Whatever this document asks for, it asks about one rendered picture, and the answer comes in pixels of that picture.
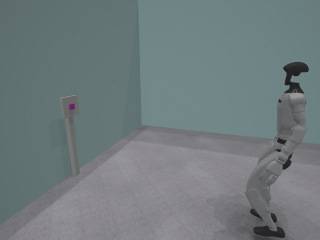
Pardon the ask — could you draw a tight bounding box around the left robot hand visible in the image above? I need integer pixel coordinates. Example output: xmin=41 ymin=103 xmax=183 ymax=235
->
xmin=259 ymin=160 xmax=283 ymax=186

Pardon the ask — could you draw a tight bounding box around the right robot forearm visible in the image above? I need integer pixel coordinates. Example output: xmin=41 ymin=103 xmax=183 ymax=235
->
xmin=274 ymin=133 xmax=279 ymax=141

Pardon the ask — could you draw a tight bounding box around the left robot upper arm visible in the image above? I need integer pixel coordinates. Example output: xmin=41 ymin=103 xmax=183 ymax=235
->
xmin=288 ymin=93 xmax=307 ymax=134

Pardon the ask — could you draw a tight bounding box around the left robot thigh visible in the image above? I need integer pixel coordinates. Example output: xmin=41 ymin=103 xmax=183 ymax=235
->
xmin=246 ymin=151 xmax=292 ymax=195

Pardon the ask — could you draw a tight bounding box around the panel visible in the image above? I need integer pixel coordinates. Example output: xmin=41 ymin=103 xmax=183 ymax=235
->
xmin=59 ymin=95 xmax=80 ymax=176

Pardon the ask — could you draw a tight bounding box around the right robot thigh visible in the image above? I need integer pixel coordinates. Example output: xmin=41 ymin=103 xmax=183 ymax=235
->
xmin=257 ymin=142 xmax=275 ymax=188

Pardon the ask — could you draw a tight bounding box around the button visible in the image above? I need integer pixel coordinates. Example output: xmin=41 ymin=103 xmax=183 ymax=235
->
xmin=69 ymin=103 xmax=75 ymax=110

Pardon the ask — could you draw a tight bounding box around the robot thigh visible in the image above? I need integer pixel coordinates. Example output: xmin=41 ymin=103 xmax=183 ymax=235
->
xmin=257 ymin=142 xmax=275 ymax=188
xmin=246 ymin=151 xmax=292 ymax=195

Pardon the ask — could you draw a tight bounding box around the left robot forearm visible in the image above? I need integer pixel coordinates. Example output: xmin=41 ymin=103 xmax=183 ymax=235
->
xmin=275 ymin=126 xmax=305 ymax=164

